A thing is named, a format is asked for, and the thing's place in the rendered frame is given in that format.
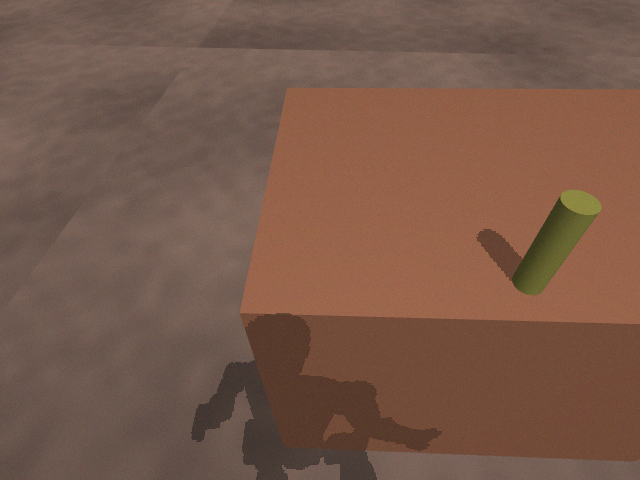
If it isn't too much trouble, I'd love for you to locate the can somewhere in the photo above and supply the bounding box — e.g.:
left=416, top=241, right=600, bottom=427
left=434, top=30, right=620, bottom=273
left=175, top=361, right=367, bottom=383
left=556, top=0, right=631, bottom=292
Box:
left=512, top=190, right=602, bottom=295

